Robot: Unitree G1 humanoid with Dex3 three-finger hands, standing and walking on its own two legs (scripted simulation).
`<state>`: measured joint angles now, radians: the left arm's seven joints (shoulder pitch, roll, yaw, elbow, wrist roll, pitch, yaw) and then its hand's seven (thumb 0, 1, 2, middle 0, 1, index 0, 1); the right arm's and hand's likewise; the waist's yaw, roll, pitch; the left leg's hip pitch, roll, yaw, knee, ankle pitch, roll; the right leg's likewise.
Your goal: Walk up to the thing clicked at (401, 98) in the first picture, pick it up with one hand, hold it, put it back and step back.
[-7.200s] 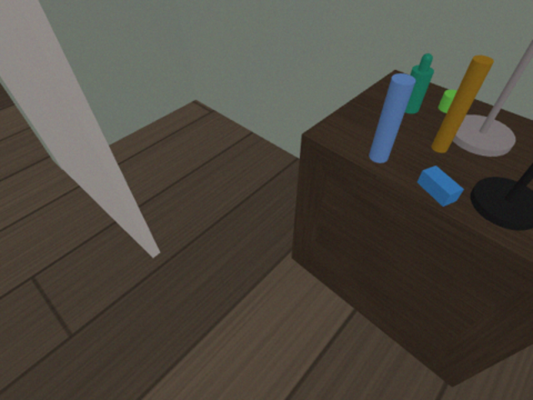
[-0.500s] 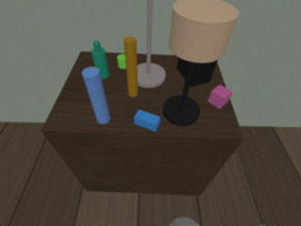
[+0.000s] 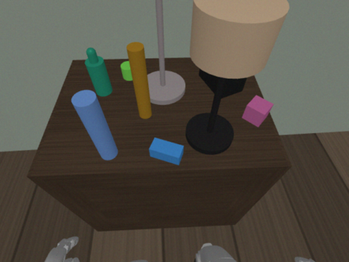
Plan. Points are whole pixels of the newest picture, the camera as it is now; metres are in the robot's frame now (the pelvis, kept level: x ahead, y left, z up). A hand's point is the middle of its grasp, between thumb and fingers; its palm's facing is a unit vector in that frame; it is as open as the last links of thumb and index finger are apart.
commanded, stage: walk up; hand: left
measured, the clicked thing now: (98, 130) +0.42 +0.20 +0.04
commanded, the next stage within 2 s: stand in 1.16 s
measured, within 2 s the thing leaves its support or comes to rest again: neither
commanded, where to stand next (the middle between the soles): +0.04 -0.02 m, yaw +2 degrees
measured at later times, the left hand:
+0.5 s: hand out of the picture +0.09 +0.24 -0.12, palm faces -0.02 -0.94 -0.33, open 7.4 cm
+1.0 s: hand out of the picture +0.07 +0.24 -0.12, palm faces -0.01 -0.95 -0.32, open 7.4 cm
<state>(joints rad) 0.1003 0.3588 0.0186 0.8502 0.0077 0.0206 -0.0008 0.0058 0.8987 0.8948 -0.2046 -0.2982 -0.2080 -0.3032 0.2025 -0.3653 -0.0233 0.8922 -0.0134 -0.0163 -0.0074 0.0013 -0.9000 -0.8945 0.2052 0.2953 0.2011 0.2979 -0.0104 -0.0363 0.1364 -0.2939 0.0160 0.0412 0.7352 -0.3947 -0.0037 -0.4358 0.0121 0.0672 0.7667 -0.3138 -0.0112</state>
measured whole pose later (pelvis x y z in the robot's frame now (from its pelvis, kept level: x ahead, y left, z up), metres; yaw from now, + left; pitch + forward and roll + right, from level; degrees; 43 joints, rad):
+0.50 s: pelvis -0.01 -0.01 +0.03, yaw -1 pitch -3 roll +0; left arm 0.07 0.34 0.01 1.08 0.00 0.01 -0.02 0.01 0.90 0.90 -0.20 -0.30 -0.21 -0.30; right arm 0.10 -0.37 0.00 1.07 -0.01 -0.02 0.01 0.00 -0.90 -0.89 0.20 0.30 0.20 0.30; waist 0.00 0.00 0.07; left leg -0.16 0.04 0.05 0.45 -0.24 -0.02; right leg -0.23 0.00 0.03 0.46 -0.19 0.01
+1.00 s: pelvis -0.01 +0.00 +0.04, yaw -1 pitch -2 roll +0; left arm 0.08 0.34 0.03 1.17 0.01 0.01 -0.02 0.01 0.90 0.90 -0.20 -0.30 -0.20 -0.30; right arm 0.10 -0.36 -0.01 1.14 -0.01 -0.02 0.01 0.00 -0.90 -0.89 0.20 0.30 0.20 0.30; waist 0.00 -0.01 0.05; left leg -0.11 0.04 0.05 0.34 -0.18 -0.02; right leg -0.18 0.00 0.04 0.34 -0.13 0.01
